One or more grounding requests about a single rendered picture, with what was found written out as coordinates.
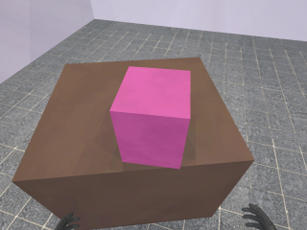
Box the right robot hand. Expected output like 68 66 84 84
241 203 277 230

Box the left robot hand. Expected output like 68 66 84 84
55 212 81 230

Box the pedestal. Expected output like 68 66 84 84
12 57 254 230

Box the carton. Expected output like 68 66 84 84
109 66 191 169

